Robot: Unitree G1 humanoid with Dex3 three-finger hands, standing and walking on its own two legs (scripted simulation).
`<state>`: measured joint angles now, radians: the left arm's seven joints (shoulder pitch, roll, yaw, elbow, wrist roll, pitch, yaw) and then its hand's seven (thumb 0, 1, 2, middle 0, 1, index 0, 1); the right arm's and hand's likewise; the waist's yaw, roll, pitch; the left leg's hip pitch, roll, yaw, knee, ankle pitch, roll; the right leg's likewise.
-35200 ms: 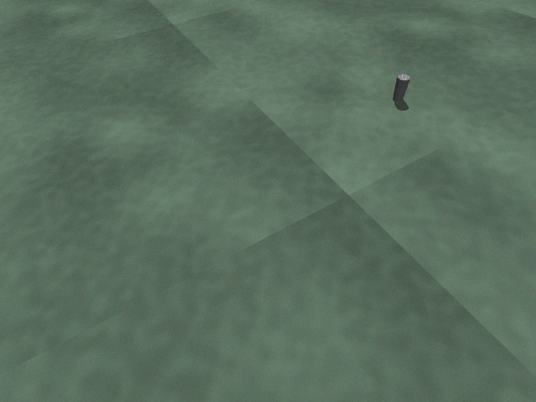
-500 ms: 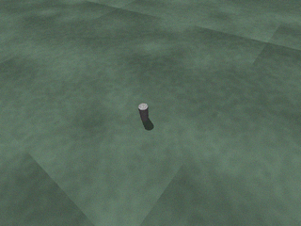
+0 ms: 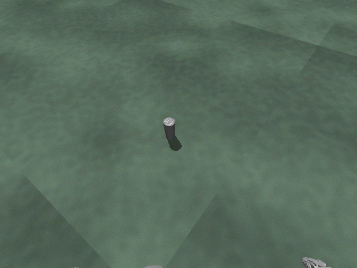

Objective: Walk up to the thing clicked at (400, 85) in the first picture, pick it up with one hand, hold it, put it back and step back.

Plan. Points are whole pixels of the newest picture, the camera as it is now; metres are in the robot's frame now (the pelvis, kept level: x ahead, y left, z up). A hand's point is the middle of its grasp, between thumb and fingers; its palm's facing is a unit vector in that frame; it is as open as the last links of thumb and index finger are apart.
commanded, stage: step back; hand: left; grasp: from the side
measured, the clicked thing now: (169, 129) +1.04 +0.17 -0.68
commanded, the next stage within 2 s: stand in 0.06 s
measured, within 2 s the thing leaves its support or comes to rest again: neither
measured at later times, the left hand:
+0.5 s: hand out of the picture +0.08 +0.26 -0.14, palm faces -0.04 -0.94 -0.33, open 7.4 cm
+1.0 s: hand out of the picture +0.07 +0.25 -0.14, palm faces -0.04 -0.94 -0.33, open 7.4 cm
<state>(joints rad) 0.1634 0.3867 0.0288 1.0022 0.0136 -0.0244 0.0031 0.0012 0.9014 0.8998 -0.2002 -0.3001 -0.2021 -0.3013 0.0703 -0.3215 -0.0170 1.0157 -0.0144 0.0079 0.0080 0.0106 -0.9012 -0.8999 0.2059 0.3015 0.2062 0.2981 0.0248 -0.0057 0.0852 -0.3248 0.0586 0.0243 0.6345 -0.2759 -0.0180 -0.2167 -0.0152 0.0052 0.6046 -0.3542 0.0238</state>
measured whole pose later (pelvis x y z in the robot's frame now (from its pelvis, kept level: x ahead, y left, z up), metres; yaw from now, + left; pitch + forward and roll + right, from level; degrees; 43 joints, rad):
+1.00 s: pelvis +0.01 +0.00 +0.02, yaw +0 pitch -1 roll +0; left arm 0.13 0.35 0.00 1.14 0.01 -0.02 -0.01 0.00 0.90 0.90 -0.20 -0.30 -0.20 -0.30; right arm 0.10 -0.35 0.00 1.16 0.00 -0.01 0.02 0.01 -0.90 -0.90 0.20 0.30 0.20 0.30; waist -0.01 0.00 0.05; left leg -0.18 0.03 0.03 0.36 -0.15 -0.02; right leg -0.08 -0.03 0.00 0.33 -0.23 0.03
